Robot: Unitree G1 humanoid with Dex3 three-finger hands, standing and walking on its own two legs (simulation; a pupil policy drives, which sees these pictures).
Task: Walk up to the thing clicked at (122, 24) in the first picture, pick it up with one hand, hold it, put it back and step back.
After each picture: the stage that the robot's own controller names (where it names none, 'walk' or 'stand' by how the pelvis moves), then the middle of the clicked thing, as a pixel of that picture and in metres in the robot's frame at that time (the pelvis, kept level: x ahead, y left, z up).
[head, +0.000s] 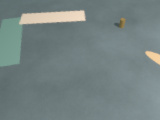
stand; (122, 23) +1.70 -0.51 -0.72
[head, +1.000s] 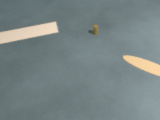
walk; (95, 29) +1.62 -0.06 -0.70
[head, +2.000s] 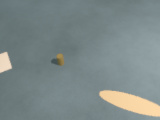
walk; (60, 59) +1.03 +0.28 -0.71
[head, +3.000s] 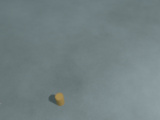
walk; (60, 99) +0.57 +0.20 -0.70
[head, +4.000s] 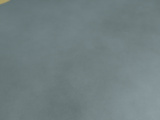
stand; out of the picture +0.32 +0.18 -0.70
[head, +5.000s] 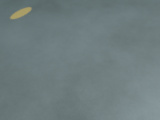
stand; out of the picture +0.30 +0.18 -0.72
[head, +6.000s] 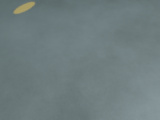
stand; out of the picture +0.31 +0.17 -0.72
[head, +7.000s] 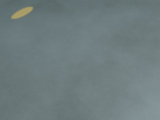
stand; out of the picture +0.28 +0.18 -0.73
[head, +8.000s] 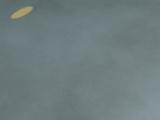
stand; out of the picture +0.28 +0.18 -0.73
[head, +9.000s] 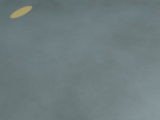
stand; out of the picture +0.28 +0.18 -0.73
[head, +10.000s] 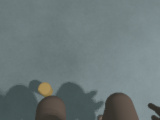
go down; (45, 90) +0.36 +0.18 -0.45
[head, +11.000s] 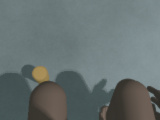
go down; (41, 75) +0.39 +0.18 -0.32
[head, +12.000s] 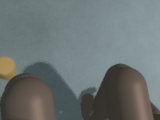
close in; (6, 68) +0.38 +0.21 -0.24
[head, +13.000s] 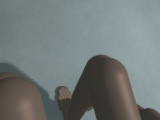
close; out of the picture +0.38 +0.22 -0.23
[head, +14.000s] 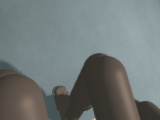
lift; out of the picture +0.38 +0.22 -0.22
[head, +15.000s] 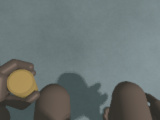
lift; (24, 86) +0.30 +0.20 -0.05
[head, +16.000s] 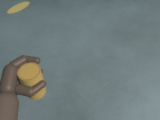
hold; (33, 82) +0.34 +0.17 +0.06
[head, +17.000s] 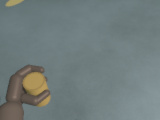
hold; (37, 90) +0.32 +0.17 +0.01
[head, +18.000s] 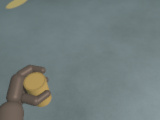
hold; (38, 90) +0.32 +0.17 +0.02
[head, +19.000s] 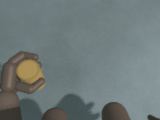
crouch; (32, 76) +0.37 +0.17 -0.06
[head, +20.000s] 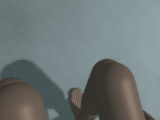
lower; out of the picture +0.40 +0.23 -0.19
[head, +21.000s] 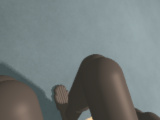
lower; out of the picture +0.40 +0.24 -0.22
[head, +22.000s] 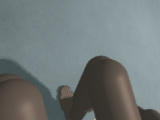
lower; out of the picture +0.39 +0.23 -0.22
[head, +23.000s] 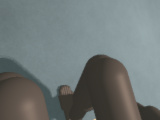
lower; out of the picture +0.38 +0.23 -0.22
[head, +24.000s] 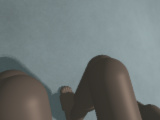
rest; out of the picture +0.37 +0.23 -0.23
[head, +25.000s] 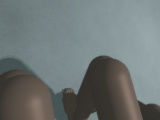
withdraw; out of the picture +0.36 +0.21 -0.22
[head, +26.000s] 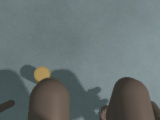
walk; (42, 76) +0.37 +0.17 -0.29
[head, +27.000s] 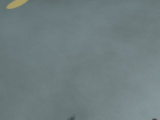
stand; out of the picture +0.28 +0.16 -0.65
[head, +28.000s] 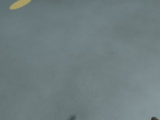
stand; out of the picture +0.30 +0.17 -0.67
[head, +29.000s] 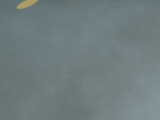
stand; out of the picture +0.30 +0.17 -0.68
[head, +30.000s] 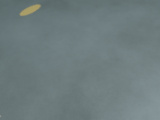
walk; out of the picture +0.31 +0.17 -0.72
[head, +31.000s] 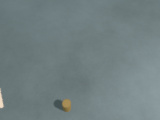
walk; (66, 105) +0.47 +0.09 -0.70
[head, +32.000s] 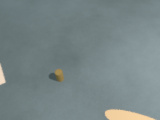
walk; (59, 75) +0.77 +0.24 -0.69
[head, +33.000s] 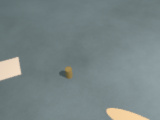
stand; (68, 72) +0.94 +0.17 -0.71
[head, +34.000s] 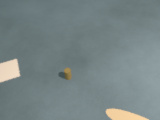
stand; (67, 73) +0.93 +0.16 -0.73
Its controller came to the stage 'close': yes
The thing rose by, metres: 0.74
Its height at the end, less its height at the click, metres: +0.00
